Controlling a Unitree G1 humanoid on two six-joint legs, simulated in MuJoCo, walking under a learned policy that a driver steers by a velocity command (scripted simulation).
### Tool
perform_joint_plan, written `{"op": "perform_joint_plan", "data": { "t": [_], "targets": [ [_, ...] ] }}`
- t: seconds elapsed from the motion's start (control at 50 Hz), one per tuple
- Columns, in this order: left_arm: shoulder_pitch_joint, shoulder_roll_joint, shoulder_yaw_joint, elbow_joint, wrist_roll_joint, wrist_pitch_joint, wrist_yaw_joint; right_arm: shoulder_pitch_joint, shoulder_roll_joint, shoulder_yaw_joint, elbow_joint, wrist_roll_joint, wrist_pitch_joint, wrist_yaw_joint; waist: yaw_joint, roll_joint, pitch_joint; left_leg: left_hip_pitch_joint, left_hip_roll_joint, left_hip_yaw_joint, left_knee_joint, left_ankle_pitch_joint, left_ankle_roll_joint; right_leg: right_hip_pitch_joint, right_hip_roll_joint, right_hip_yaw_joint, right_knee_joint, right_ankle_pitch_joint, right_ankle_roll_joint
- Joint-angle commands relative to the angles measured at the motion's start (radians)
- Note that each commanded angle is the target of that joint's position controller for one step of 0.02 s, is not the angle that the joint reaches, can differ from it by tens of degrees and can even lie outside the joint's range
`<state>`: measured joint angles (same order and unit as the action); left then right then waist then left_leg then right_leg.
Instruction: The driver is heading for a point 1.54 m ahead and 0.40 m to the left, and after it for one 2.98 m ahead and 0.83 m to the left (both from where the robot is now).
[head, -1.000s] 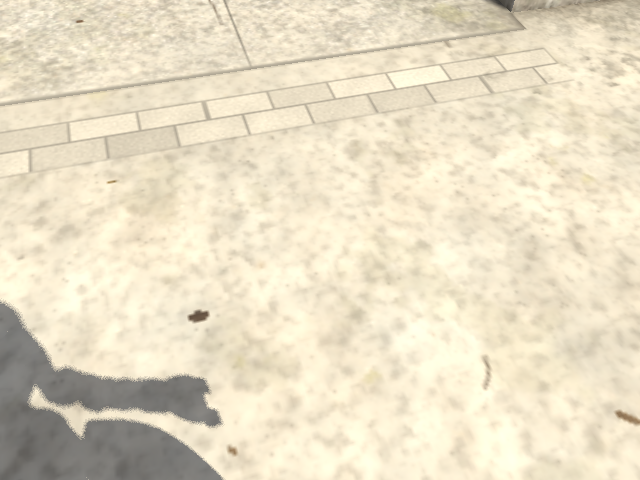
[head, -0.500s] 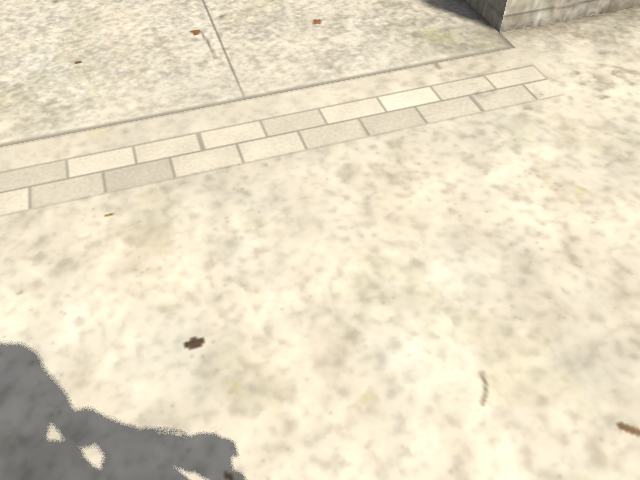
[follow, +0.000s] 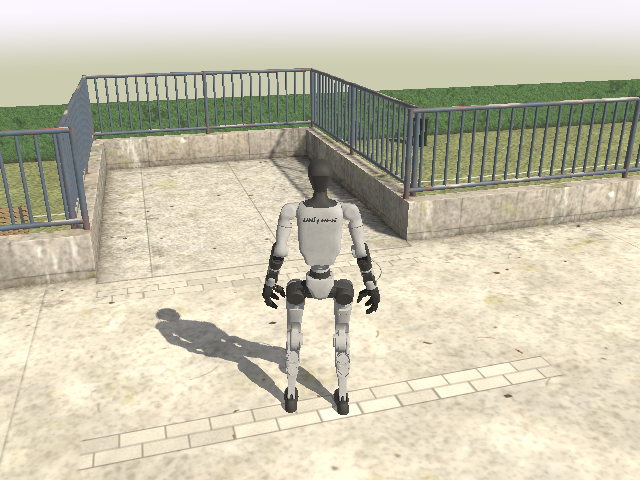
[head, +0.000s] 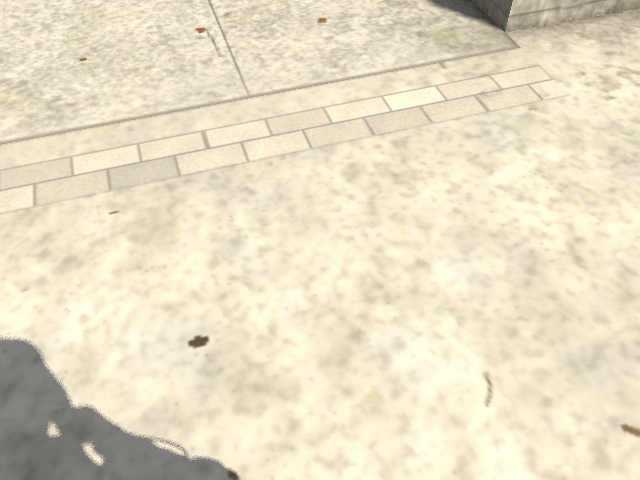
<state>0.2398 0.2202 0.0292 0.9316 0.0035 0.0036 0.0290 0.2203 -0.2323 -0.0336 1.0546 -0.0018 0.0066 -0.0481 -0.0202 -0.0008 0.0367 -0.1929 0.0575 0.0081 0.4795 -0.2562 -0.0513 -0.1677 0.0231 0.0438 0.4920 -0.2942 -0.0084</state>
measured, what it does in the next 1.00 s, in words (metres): walks ahead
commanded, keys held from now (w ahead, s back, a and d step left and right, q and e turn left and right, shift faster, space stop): no key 0.56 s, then w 0.44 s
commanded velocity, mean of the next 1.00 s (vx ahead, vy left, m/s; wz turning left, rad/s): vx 0.12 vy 0.00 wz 0.00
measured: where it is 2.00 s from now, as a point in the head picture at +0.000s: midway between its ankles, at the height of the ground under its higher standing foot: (317, 407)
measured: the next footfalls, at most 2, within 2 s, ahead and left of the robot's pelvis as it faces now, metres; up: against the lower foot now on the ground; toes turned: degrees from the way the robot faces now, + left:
right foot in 1.26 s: +0.42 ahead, -0.09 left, +0.00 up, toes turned -2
left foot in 1.80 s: +0.73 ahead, +0.15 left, +0.00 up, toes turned +3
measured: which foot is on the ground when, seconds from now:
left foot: down 0.00-1.00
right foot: down 0.00-0.82, up 0.84-1.00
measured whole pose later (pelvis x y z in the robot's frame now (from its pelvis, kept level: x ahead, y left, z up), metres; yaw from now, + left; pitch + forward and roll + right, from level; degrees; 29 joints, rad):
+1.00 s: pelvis +0.10 +0.04 +0.01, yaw +1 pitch +1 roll -1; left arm 0.20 0.25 0.05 0.98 -0.03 -0.10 -0.01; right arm 0.51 -0.17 -0.02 1.10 0.00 -0.10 0.01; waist -0.05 -0.02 -0.01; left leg -0.02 -0.02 0.03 0.30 -0.30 0.04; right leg -0.55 -0.05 -0.02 1.09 -0.25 -0.06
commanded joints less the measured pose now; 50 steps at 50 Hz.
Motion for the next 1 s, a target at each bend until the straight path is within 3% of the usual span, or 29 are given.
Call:
{"op": "perform_joint_plan", "data": {
  "t": [0.02,0.56,0.58,0.62,0.66,0.72,0.74,0.76,0.78,0.8,0.82,0.84,0.86,0.88,0.9,0.92,0.94,0.96,1.0],
  "targets": [
    [0.02,0.103,0.019,-0.014,-0.001,-0.009,0.005,0.033,-0.105,-0.018,-0.013,0.0,-0.006,-0.005,0.001,-0.001,0.0,0.022,-0.007,0.009,-0.061,0.136,0.012,-0.051,-0.034,0.025,-0.097,0.199,-0.017],
    [0.069,0.069,-0.003,0.122,-0.006,-0.003,0.009,0.12,-0.053,0.001,0.045,0.002,-0.007,-0.008,0.011,0.004,0.026,-0.001,-0.021,0.016,-0.065,0.111,0.024,-0.069,-0.025,0.003,-0.105,0.159,-0.007],
    [0.087,0.06,-0.005,0.133,-0.006,-0.002,0.01,0.14,-0.041,0.004,0.056,0.003,-0.006,-0.008,0.012,0.0,0.002,0.008,-0.034,0.031,-0.062,0.019,0.026,-0.06,-0.015,-0.006,-0.111,0.055,-0.01],
    [0.091,0.094,0.007,0.131,-0.019,0.003,0.016,0.14,-0.049,-0.002,0.052,0.014,-0.004,-0.013,0.016,-0.019,0.047,-0.053,-0.069,0.061,-0.009,-0.282,0.051,-0.12,-0.006,0.004,-0.112,-0.317,-0.046],
    [0.1,0.107,0.013,0.118,-0.024,-0.009,0.015,0.119,-0.044,-0.001,0.03,0.015,-0.019,-0.012,0.027,-0.044,0.129,-0.152,-0.063,0.042,0.03,-0.395,0.078,-0.185,-0.061,0.084,-0.151,-0.499,-0.089],
    [0.18,0.16,0.035,0.13,-0.036,-0.041,0.003,0.093,0.009,0.008,0.0,0.019,-0.067,0.013,0.054,-0.179,0.121,-0.254,-0.078,0.074,0.231,-0.211,0.083,-0.094,-0.232,0.342,-0.264,-0.559,-0.187],
    [0.17,0.164,0.038,0.124,-0.039,-0.046,0.001,0.09,0.01,0.008,-0.008,0.024,-0.081,0.023,0.046,-0.192,0.128,-0.232,-0.059,0.045,0.275,-0.191,0.104,-0.133,-0.279,0.417,-0.295,-0.553,-0.217],
    [0.124,0.155,0.035,0.106,-0.038,-0.051,-0.001,0.11,0.008,0.007,-0.009,0.031,-0.093,0.031,0.016,-0.182,0.139,-0.186,-0.049,0.034,0.242,-0.198,0.128,-0.175,-0.283,0.413,-0.294,-0.518,-0.216],
    [0.06,0.148,0.032,0.084,-0.043,-0.052,-0.004,0.17,0.015,0.007,0.008,0.036,-0.101,0.036,-0.031,-0.171,0.146,-0.079,-0.052,0.039,0.116,-0.197,0.15,-0.236,-0.249,0.348,-0.259,-0.47,-0.189],
    [-0.013,0.134,0.028,0.057,-0.047,-0.054,-0.006,0.267,0.003,0.0,0.042,0.032,-0.106,0.036,-0.081,-0.123,0.147,0.079,-0.054,0.018,-0.02,-0.147,0.158,-0.322,-0.179,0.243,-0.168,-0.366,-0.142],
    [-0.064,0.079,0.014,0.031,-0.042,-0.063,-0.009,0.398,-0.073,-0.023,0.08,0.023,-0.109,0.034,-0.123,0.053,0.107,0.24,0.064,-0.184,-0.125,-0.175,0.184,-0.444,-0.067,0.067,0.105,-0.191,-0.072],
    [-0.079,0.04,0.006,-0.014,-0.036,-0.085,-0.005,0.522,-0.222,-0.061,0.096,0.025,-0.118,0.048,-0.143,0.336,0.048,0.355,0.289,-0.604,-0.293,-0.229,0.303,-0.593,0.039,-0.071,0.431,-0.182,-0.022],
    [-0.081,0.075,0.013,-0.016,-0.043,-0.104,-0.007,0.477,-0.159,-0.038,0.081,0.003,-0.129,0.052,-0.101,0.232,0.057,0.341,0.352,-0.734,-0.318,-0.211,0.339,-0.671,-0.001,0.028,0.632,-0.233,-0.036],
    [-0.052,0.074,0.013,-0.005,-0.052,-0.115,-0.018,0.4,-0.107,-0.024,0.054,0.002,-0.136,0.052,-0.057,0.144,0.101,0.327,0.329,-0.629,-0.299,-0.134,0.315,-0.721,-0.047,0.05,0.728,-0.159,-0.058],
    [-0.034,0.069,0.013,0.01,-0.05,-0.123,-0.026,0.348,-0.087,-0.017,0.033,0.007,-0.137,0.057,-0.037,0.102,0.093,0.323,0.279,-0.508,-0.299,-0.074,0.284,-0.727,-0.079,0.037,0.741,-0.072,-0.073],
    [-0.055,0.089,0.023,0.007,-0.043,-0.129,-0.03,0.324,-0.075,-0.01,0.024,0.01,-0.132,0.061,-0.029,0.073,0.102,0.327,0.25,-0.412,-0.309,0.032,0.257,-0.743,-0.104,0.02,0.704,-0.005,-0.078],
    [-0.084,0.103,0.033,-0.001,-0.035,-0.13,-0.036,0.327,-0.043,0.001,0.024,0.008,-0.123,0.061,-0.03,0.079,0.095,0.32,0.208,-0.313,-0.315,0.159,0.227,-0.714,-0.124,0.0,0.656,0.04,-0.076],
    [-0.093,0.09,0.034,-0.004,-0.033,-0.126,-0.044,0.348,-0.023,0.008,0.027,0.004,-0.112,0.057,-0.032,0.099,0.08,0.316,0.178,-0.247,-0.317,0.242,0.212,-0.684,-0.126,-0.023,0.617,0.065,-0.068],
    [-0.136,0.045,0.024,-0.018,-0.031,-0.114,-0.055,0.37,-0.034,0.01,0.022,-0.002,-0.098,0.044,-0.034,0.096,0.073,0.288,0.153,-0.17,-0.329,0.328,0.213,-0.654,-0.118,-0.062,0.52,0.117,-0.043]
  ]
}}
